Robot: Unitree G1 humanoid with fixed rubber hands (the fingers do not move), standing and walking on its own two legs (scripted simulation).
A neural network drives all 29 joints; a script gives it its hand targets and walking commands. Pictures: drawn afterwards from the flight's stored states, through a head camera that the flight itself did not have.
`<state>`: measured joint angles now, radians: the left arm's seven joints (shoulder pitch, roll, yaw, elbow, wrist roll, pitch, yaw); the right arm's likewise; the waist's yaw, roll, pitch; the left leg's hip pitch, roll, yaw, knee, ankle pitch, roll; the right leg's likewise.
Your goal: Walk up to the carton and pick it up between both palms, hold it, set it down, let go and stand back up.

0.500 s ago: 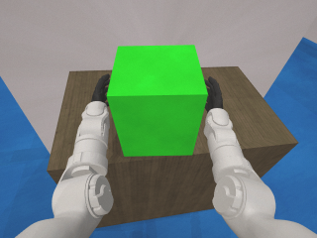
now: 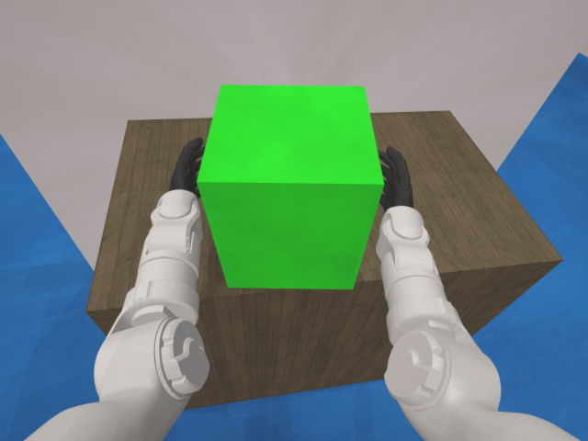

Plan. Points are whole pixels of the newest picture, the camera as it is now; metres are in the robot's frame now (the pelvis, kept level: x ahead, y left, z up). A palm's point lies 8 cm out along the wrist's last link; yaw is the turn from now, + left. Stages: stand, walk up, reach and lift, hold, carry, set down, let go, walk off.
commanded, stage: set down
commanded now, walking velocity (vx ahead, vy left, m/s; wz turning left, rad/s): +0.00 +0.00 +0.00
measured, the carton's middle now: (291, 193) +0.46 +0.04 +0.07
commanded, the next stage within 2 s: none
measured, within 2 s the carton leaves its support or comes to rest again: rests again in 0.18 s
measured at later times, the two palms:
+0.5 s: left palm (187, 200) +0.41 +0.19 +0.09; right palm (393, 213) +0.41 -0.11 +0.10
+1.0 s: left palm (192, 200) +0.42 +0.18 +0.09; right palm (393, 220) +0.41 -0.12 +0.09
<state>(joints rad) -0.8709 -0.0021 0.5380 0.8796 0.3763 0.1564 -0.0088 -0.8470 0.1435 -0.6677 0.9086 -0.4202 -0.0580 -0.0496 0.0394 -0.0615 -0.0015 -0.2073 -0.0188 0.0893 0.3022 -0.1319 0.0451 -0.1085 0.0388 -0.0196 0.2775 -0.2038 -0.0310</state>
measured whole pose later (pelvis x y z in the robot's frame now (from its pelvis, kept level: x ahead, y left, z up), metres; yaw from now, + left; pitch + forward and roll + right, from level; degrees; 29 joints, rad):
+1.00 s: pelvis +0.00 +0.02 +0.00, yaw -2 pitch +4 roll +0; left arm -0.86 -0.11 0.63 0.81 0.48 0.06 -0.02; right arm -0.78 0.17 -0.72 0.81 -0.48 -0.12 -0.01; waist 0.06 -0.05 0.03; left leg -0.25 -0.03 0.12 0.31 -0.14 0.07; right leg -0.17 0.03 0.01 0.31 -0.21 -0.01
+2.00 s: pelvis -0.01 +0.00 -0.01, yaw -2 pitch +18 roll -2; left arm -0.98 0.19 0.27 1.29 0.06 -0.16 0.09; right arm -0.91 -0.04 -0.25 1.13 -0.02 -0.09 -0.11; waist 0.03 -0.03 -0.18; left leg -0.61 0.02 0.10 0.46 -0.16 0.05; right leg -0.50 0.07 -0.02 0.39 -0.20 -0.03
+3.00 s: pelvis -0.03 -0.01 -0.01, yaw +2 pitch +14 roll -2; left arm -1.21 0.45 -0.11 1.18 -0.34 0.25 0.05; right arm -1.19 -0.28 -0.09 1.18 0.30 0.27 -0.10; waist -0.03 -0.06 -0.20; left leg -0.56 0.00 0.04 0.42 -0.10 0.04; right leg -0.44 0.05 -0.09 0.39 -0.19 -0.05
